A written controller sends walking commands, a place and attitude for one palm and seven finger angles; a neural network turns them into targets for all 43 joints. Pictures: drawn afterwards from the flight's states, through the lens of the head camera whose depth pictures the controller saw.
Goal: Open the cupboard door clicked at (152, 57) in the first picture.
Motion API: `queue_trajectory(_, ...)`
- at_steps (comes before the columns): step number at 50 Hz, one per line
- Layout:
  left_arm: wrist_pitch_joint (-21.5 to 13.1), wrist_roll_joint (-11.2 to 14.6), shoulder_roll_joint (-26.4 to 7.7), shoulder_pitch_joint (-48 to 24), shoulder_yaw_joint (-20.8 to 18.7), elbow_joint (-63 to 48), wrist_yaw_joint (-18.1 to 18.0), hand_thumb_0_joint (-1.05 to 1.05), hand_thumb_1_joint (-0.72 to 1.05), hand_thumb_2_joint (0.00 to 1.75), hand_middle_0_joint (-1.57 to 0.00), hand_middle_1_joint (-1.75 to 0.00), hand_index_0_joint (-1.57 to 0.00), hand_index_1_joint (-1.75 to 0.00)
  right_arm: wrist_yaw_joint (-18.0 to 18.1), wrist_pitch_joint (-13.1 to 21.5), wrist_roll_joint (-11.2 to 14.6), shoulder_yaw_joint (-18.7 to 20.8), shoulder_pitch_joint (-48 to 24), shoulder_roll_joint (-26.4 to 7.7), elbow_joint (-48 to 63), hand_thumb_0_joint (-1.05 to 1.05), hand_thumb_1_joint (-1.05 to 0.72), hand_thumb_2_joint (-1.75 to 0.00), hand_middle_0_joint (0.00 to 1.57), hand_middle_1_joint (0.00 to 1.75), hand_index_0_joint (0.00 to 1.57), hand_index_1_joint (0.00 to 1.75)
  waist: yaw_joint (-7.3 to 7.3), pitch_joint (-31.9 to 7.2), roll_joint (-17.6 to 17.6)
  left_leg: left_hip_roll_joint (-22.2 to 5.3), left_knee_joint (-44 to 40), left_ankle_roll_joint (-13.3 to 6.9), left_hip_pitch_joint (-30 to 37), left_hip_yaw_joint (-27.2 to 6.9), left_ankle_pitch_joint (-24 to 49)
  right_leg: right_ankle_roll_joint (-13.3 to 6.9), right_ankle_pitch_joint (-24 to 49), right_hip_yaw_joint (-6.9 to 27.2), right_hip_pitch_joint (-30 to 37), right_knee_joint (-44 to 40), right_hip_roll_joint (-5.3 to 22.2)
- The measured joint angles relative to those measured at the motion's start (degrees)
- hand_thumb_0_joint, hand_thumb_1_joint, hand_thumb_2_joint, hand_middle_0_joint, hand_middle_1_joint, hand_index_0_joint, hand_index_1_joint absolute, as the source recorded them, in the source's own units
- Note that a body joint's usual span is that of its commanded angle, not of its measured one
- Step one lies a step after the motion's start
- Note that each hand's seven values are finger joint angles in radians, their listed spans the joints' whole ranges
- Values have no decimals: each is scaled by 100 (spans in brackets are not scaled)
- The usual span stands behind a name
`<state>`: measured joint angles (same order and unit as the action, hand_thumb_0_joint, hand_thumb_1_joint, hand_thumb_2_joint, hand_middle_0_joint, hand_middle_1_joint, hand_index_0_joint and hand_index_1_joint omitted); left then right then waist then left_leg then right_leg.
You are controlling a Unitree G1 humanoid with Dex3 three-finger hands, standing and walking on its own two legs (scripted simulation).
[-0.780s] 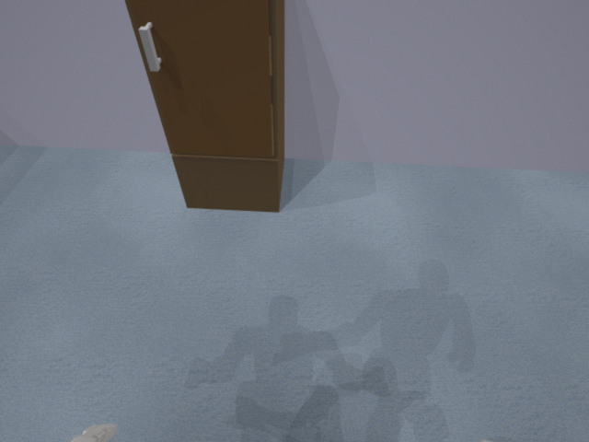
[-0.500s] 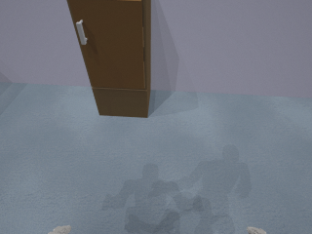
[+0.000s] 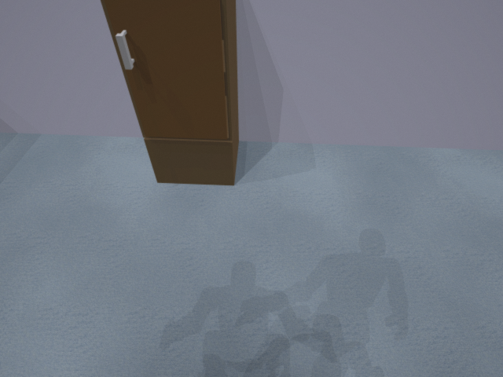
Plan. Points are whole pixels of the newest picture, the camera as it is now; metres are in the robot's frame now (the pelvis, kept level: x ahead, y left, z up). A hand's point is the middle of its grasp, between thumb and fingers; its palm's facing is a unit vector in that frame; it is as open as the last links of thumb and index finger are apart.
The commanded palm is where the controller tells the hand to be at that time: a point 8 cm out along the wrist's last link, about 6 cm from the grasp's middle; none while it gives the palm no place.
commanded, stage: stand and wait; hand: left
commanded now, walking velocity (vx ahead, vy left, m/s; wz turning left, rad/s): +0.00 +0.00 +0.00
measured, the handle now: (126, 49) +1.16 +0.52 -0.01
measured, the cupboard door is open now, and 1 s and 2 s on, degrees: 0 0 0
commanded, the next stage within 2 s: look at it before walking up in 0.34 s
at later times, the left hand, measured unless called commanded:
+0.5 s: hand out of the picture +0.07 +0.25 -0.16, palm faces -0.04 -0.95 -0.32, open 7.4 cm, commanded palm none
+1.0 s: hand out of the picture +0.09 +0.25 -0.15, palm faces -0.04 -0.94 -0.34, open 7.4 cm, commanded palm none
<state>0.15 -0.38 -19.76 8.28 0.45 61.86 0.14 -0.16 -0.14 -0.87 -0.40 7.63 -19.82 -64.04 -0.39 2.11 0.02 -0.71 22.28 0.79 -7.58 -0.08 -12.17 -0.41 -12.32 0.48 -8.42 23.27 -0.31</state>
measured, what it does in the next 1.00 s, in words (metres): stands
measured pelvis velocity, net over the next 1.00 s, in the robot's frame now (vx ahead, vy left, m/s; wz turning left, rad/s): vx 0.01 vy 0.00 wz -0.01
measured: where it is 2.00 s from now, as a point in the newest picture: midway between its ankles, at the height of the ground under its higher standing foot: outside the picture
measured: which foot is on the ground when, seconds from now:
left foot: down 0.00-1.00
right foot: down 0.00-1.00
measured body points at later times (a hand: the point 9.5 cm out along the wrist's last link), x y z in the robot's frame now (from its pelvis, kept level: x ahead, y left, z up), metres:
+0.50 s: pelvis +0.00 +0.00 +0.00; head +0.00 +0.00 +0.45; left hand +0.07 +0.29 -0.13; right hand +0.06 -0.30 -0.13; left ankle +0.00 +0.13 -0.74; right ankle +0.01 -0.11 -0.74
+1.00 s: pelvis +0.01 +0.00 +0.00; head +0.02 +0.01 +0.45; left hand +0.09 +0.30 -0.13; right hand +0.10 -0.29 -0.13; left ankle +0.00 +0.13 -0.74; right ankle +0.01 -0.11 -0.74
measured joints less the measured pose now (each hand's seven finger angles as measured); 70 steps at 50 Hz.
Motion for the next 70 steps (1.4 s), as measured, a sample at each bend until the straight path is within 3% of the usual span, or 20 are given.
queue_trajectory(57,-29,-14,-5,-149,-2,-16,-5,0,91,90,-20,-30,-20,-30,-1,38,14,-1,-230,22,62,0,-90,-89,20,30,21,30,-2,6,-39,29,-164,-30,80,18,9,41,15,17,84,-170,32)
queue_trajectory(64,130,-19,254,-116,-65,-390,-108,0,91,90,-20,-30,-20,-30,-7,-191,-3,72,-11,177,331,0,-90,-89,20,29,21,30,-55,54,34,113,679,-38,-570,-249,-246,54,-269,-296,-299,396,121)
queue_trajectory(68,152,-82,444,-6,-93,-659,-135,0,91,90,-20,-30,-20,-30,-32,-323,12,166,170,382,505,0,-90,-89,20,29,20,30,-71,254,-16,89,2142,8,-1150,10,-1285,76,-449,-581,-365,716,293)
queue_trajectory(70,172,-97,484,63,-107,-726,-134,0,91,90,-20,-30,-20,-30,-64,-325,33,189,267,510,588,0,-90,-89,20,29,20,30,-103,337,-116,35,2102,45,-1150,192,-1255,155,-558,-709,-398,916,442)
